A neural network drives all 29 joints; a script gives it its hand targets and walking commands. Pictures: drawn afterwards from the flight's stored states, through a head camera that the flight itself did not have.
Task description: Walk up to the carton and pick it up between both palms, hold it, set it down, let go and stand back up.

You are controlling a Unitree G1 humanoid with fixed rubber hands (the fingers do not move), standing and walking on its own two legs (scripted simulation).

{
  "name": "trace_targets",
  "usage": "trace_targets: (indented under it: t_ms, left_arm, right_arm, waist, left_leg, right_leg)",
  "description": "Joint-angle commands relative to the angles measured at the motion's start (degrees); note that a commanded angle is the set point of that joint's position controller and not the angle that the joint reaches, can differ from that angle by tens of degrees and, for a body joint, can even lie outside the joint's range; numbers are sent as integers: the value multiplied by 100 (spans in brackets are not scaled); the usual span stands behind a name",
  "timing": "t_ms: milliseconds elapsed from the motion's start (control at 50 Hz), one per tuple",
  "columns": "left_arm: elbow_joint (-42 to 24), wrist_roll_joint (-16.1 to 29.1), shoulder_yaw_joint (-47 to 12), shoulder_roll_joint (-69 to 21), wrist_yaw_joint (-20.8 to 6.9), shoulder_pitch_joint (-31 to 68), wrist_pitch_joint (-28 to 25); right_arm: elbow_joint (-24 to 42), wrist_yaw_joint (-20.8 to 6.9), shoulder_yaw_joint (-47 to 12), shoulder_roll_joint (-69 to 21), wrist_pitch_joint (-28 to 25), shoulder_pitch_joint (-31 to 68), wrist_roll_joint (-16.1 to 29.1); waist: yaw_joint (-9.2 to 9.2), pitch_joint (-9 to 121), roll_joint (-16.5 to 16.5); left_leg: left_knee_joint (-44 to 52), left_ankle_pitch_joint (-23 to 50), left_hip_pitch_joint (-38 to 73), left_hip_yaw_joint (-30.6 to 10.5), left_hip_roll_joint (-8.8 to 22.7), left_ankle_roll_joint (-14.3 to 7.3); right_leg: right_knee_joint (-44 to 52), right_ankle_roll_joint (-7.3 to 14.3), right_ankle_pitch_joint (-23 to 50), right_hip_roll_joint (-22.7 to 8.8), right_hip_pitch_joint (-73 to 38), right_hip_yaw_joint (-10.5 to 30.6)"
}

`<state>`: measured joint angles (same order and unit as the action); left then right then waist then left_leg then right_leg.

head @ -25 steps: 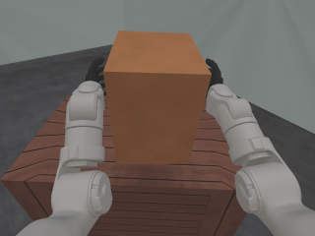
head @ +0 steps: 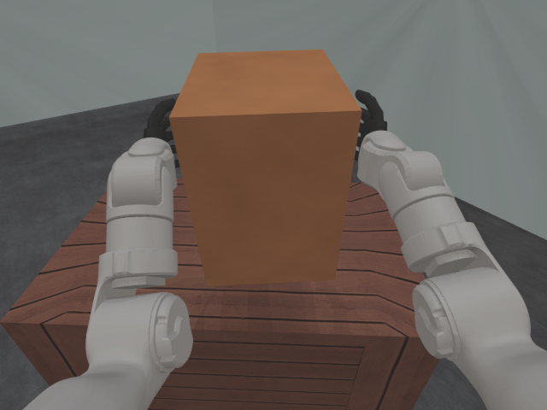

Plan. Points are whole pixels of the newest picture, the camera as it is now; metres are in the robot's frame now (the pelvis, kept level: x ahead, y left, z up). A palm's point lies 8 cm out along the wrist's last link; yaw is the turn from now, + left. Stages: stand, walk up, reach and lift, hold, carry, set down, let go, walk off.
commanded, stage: hold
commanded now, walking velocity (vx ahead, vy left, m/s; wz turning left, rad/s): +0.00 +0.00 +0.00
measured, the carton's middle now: (266, 165) +0.42 +0.00 +0.22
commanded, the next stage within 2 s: none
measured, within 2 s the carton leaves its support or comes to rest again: neither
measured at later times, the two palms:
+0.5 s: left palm (157, 139) +0.38 +0.15 +0.29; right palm (377, 129) +0.37 -0.14 +0.30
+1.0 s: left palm (151, 142) +0.37 +0.15 +0.29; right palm (374, 129) +0.37 -0.14 +0.30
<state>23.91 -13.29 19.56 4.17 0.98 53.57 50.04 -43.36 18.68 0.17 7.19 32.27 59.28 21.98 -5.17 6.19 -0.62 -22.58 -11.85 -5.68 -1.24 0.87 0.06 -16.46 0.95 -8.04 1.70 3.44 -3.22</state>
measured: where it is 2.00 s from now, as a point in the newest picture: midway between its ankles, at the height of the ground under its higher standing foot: outside the picture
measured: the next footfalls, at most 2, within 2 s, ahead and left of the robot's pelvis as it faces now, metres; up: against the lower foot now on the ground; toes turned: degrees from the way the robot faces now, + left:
none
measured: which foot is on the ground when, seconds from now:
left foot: down 0.00-1.00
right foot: down 0.00-1.00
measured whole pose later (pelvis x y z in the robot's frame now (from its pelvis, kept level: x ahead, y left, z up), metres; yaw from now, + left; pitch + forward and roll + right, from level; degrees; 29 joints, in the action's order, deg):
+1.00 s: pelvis +0.00 -0.01 +0.00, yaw +0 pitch -4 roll -1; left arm 23.5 -13.2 20.9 5.2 -0.5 55.2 52.6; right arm -43.3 20.5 -0.6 7.8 37.3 62.9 23.1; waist -4.9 8.6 0.1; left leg -22.7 -11.4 -7.4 -2.8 0.9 0.7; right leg -16.2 1.4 -7.6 2.7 4.7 -2.1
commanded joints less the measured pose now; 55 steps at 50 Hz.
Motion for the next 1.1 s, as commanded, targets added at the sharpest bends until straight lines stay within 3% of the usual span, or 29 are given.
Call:
trace_targets:
  t_ms: [0, 60, 80, 100, 120, 160, 180, 200, 280, 340, 360, 400, 460, 500, 560, 580, 600, 640, 680, 700, 740, 760, 820, 840, 860, 940, 960, 1040, 1080]
  left_arm:
    - [-891, 1025, -2400, -3640, -569, 5167, -600]
    - [-1014, 1084, -2407, -3682, -541, 5241, -625]
    - [-940, 1031, -2320, -3642, -555, 5196, -587]
    - [-1077, 1059, -2419, -3662, -580, 5212, -580]
    - [-1170, 1135, -2503, -3637, -580, 5164, -578]
    - [-1184, 1133, -2490, -3670, -581, 5133, -519]
    - [-971, 1039, -2372, -3502, -609, 5115, -483]
    - [-1075, 1051, -2425, -3602, -635, 5222, -510]
    - [-698, 997, -2222, -3609, -634, 5315, -482]
    - [-671, 1047, -2188, -3558, -600, 5505, -553]
    - [-766, 1071, -2219, -3658, -578, 5619, -579]
    - [-761, 1101, -2083, -3489, -541, 5702, -603]
    - [-241, 967, -1884, -3400, -590, 5462, -521]
    - [-285, 957, -1827, -3378, -618, 5455, -526]
    - [-791, 1133, -2196, -3622, -610, 5553, -568]
    - [-686, 1101, -2105, -3493, -618, 5491, -534]
    - [-858, 1171, -2146, -3530, -619, 5432, -527]
    - [-791, 1072, -2067, -3380, -657, 5202, -479]
    - [-1011, 1032, -2141, -3425, -690, 5230, -451]
    - [-1026, 1050, -2118, -3437, -712, 5326, -445]
    - [-1241, 1132, -2357, -3521, -704, 5247, -405]
    - [-1187, 1150, -2340, -3544, -695, 5194, -390]
    - [-1157, 1095, -2352, -3457, -667, 5326, -379]
    - [-814, 930, -2162, -3455, -701, 5244, -320]
    - [-882, 971, -2103, -3272, -704, 5191, -340]
    - [-1115, 1145, -2384, -3543, -703, 5471, -394]
    - [-860, 1078, -2279, -3493, -698, 5406, -384]
    - [-702, 1041, -2106, -3437, -644, 5576, -479]
    - [-715, 1065, -2167, -3512, -636, 5506, -480]
  right_arm:
    - [1914, -738, -1599, -4232, -63, 5079, 860]
    - [2112, -745, -1649, -4214, -81, 5282, 994]
    - [1887, -719, -1552, -4050, -31, 5124, 918]
    - [1979, -701, -1591, -4127, -50, 5129, 909]
    - [2168, -686, -1675, -4147, -56, 5154, 1093]
    - [2329, -647, -1721, -3990, -12, 5240, 1084]
    - [2042, -627, -1606, -3981, 52, 5106, 1072]
    - [2008, -629, -1566, -3999, 79, 5093, 986]
    - [1716, -757, -1434, -4132, 135, 5369, 964]
    - [1682, -813, -1350, -4081, 99, 5448, 941]
    - [1639, -808, -1307, -4179, 91, 5495, 905]
    - [1538, -806, -1465, -4170, 121, 5342, 951]
    - [1479, -776, -1389, -4043, 173, 5483, 955]
    - [1469, -769, -1300, -4115, 165, 5534, 939]
    - [1867, -739, -1359, -4147, 83, 5584, 1081]
    - [1716, -716, -1335, -4153, 168, 5375, 1088]
    - [1994, -693, -1539, -4228, 134, 5368, 1125]
    - [1809, -628, -1491, -4064, 240, 5129, 1162]
    - [2030, -586, -1536, -4082, 262, 5273, 1206]
    - [2090, -579, -1653, -4107, 267, 5283, 1235]
    - [2468, -585, -1650, -4172, 196, 5428, 1311]
    - [2473, -584, -1669, -4097, 217, 5321, 1308]
    - [2225, -617, -1566, -4156, 316, 5265, 1202]
    - [1991, -626, -1445, -4003, 361, 5330, 1099]
    - [2079, -643, -1498, -4045, 364, 5313, 1137]
    - [2156, -656, -1502, -4059, 292, 5446, 1163]
    - [1884, -675, -1351, -3977, 346, 5343, 1075]
    - [1673, -765, -1293, -4082, 319, 5422, 1035]
    - [1690, -778, -1327, -4068, 261, 5359, 1050]
  waist:
    - [25, 2299, 375]
    - [22, 2511, 267]
    - [-21, 2372, 392]
    - [-49, 2529, 324]
    - [-83, 2651, 490]
    - [-66, 2608, 394]
    - [-194, 2352, 244]
    - [-138, 2276, 470]
    - [32, 1969, 418]
    - [19, 2302, 312]
    - [32, 2556, 450]
    - [88, 2523, 241]
    - [165, 2081, 230]
    - [167, 2203, 334]
    - [11, 2695, 504]
    - [-55, 2548, 391]
    - [65, 2753, 326]
    - [17, 2419, 289]
    - [-38, 2673, 254]
    - [25, 2524, 265]
    - [-84, 2754, 486]
    - [-34, 2645, 346]
    - [-138, 2598, 456]
    - [31, 2148, 389]
    - [27, 2297, 265]
    - [-51, 2656, 519]
    - [-108, 2351, 508]
    - [22, 2427, 446]
    - [-7, 2445, 518]
  left_leg:
    - [309, 1317, 80, -25, -254, 243]
    - [225, 1507, 289, -71, -288, 220]
    - [185, 1555, 283, -35, -331, 241]
    - [133, 1681, 414, -50, -357, 250]
    - [75, 1905, 478, -31, -338, 330]
    - [98, 1969, 321, -68, -293, 312]
    - [117, 1673, 356, -54, -319, 310]
    - [220, 1541, 260, -54, -315, 355]
    - [398, 827, -151, -11, -244, 260]
    - [365, 1083, -58, -51, -213, 225]
    - [331, 1044, 3, -46, -250, 234]
    - [295, 1106, 12, -17, -262, 230]
    - [367, 840, -237, 48, -252, 173]
    - [390, 842, -202, 38, -227, 166]
    - [140, 1463, 111, -40, -296, 308]
    - [134, 1520, 170, -32, -313, 301]
    - [64, 1663, 250, -21, -344, 297]
    - [94, 1594, 56, -74, -322, 308]
    - [86, 1582, 136, -94, -343, 305]
    - [147, 1544, 51, -58, -282, 310]
    - [5, 1787, 229, -88, -314, 373]
    - [-10, 1851, 255, -107, -308, 352]
    - [89, 1558, 189, -102, -295, 388]
    - [203, 1249, -76, -104, -298, 282]
    - [291, 1188, -78, -90, -281, 262]
    - [149, 1501, 152, -59, -290, 342]
    - [264, 1164, -42, -71, -264, 330]
    - [384, 966, -127, -56, -221, 310]
    - [253, 1262, -12, -94, -241, 323]
  right_leg:
    - [-49, -377, 1123, 276, -1188, 210]
    - [-74, -389, 1308, 310, -1065, 220]
    - [-25, -354, 1303, 256, -1052, 287]
    - [-58, -382, 1512, 315, -1119, 213]
    - [-116, -425, 1740, 293, -1107, 233]
    - [-106, -420, 1821, 329, -1255, 253]
    - [-74, -457, 1560, 304, -1110, 255]
    - [-6, -372, 1232, 316, -1005, 230]
    - [2, -317, 636, 265, -939, 255]
    - [8, -307, 787, 308, -992, 256]
    - [4, -313, 791, 299, -978, 254]
    - [-28, -355, 919, 267, -926, 298]
    - [9, -363, 739, 269, -869, 268]
    - [28, -373, 778, 217, -1073, 310]
    - [-54, -392, 1373, 289, -1023, 318]
    - [-47, -403, 1471, 259, -1014, 324]
    - [-83, -418, 1644, 316, -1160, 272]
    - [-51, -471, 1748, 250, -1169, 372]
    - [-101, -473, 1778, 249, -1161, 350]
    - [-112, -465, 1652, 279, -1162, 288]
    - [-129, -435, 1858, 279, -1141, 277]
    - [-139, -449, 1867, 324, -1090, 265]
    - [-106, -444, 1536, 267, -958, 252]
    - [22, -432, 1177, 233, -842, 303]
    - [-19, -428, 1126, 265, -1047, 300]
    - [-56, -364, 1345, 311, -1024, 301]
    - [-17, -386, 1012, 289, -895, 273]
    - [-21, -373, 799, 276, -916, 294]
    - [-30, -293, 1068, 274, -941, 290]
